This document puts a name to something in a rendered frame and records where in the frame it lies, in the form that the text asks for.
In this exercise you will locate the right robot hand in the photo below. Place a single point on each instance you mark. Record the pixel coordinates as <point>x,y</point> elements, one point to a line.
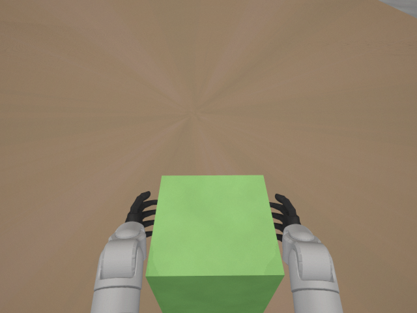
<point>288,215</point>

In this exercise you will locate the robot right forearm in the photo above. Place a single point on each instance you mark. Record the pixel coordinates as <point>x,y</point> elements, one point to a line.
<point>311,269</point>

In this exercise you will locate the left robot hand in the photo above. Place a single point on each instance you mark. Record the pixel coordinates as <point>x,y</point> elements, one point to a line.
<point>136,214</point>

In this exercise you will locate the carton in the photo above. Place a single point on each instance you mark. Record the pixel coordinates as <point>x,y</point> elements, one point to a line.
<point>214,247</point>

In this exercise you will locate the robot left forearm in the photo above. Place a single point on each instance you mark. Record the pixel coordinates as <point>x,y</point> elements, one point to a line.
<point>120,271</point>

